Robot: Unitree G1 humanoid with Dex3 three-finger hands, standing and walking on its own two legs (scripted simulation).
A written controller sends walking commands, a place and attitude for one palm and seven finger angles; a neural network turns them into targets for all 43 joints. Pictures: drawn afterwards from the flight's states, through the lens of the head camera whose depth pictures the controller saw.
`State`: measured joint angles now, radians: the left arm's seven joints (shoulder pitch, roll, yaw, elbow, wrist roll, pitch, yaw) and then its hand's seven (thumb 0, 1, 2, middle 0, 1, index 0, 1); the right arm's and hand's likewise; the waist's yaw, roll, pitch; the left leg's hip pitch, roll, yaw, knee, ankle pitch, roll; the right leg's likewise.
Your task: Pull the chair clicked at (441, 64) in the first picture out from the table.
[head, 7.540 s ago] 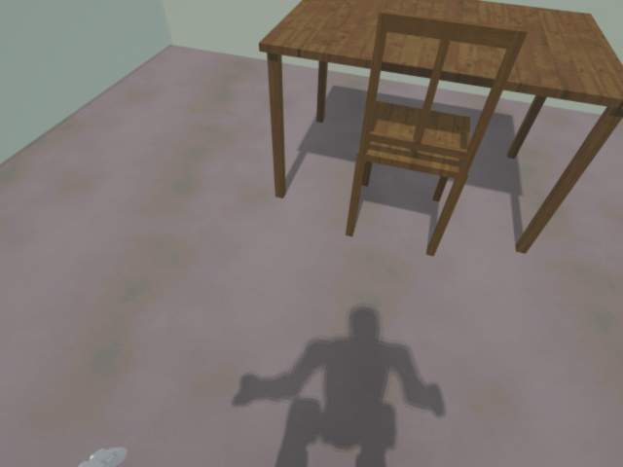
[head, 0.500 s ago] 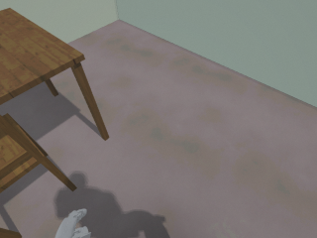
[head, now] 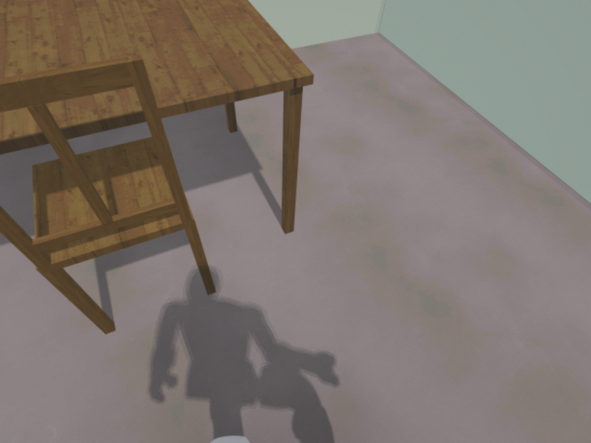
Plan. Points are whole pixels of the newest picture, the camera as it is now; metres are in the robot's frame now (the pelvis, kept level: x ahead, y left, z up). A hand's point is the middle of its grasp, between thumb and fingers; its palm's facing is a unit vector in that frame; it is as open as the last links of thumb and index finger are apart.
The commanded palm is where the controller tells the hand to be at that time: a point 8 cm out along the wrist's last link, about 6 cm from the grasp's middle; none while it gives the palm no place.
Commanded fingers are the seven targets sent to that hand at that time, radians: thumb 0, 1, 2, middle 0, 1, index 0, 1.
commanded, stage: turn to face it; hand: left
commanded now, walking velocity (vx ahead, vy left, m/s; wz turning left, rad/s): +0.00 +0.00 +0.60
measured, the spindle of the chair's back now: (77, 171) +0.57 +0.50 -0.07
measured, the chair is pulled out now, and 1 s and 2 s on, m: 0.00 0.00 0.00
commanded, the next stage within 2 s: take the last steps up to it in 0.82 s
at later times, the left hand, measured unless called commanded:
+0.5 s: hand out of the picture +0.06 +0.28 -0.14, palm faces +0.26 -0.93 -0.24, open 7.4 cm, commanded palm none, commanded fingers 0.00 0.90 0.90 -0.20 -0.30 -0.20 -0.30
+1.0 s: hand out of the picture -0.03 +0.16 -0.13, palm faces +0.46 -0.84 -0.28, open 7.4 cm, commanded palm none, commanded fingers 0.00 0.90 0.90 -0.20 -0.30 -0.20 -0.30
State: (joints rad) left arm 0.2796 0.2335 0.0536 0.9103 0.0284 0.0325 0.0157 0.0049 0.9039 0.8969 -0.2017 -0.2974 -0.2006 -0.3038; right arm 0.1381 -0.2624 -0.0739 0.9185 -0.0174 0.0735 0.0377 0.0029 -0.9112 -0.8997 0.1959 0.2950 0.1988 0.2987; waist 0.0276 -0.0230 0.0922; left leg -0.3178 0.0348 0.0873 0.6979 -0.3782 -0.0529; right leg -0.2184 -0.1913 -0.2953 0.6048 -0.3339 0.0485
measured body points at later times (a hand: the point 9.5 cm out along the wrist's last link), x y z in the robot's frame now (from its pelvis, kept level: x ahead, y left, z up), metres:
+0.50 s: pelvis -0.01 +0.04 +0.02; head +0.01 +0.07 +0.47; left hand +0.04 +0.33 -0.12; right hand +0.08 -0.19 -0.12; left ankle +0.00 +0.10 -0.73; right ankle +0.02 -0.13 -0.65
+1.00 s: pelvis +0.00 -0.04 +0.02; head +0.01 -0.07 +0.47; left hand -0.05 +0.21 -0.11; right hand +0.12 -0.26 -0.15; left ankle -0.08 +0.11 -0.64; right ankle +0.01 -0.11 -0.73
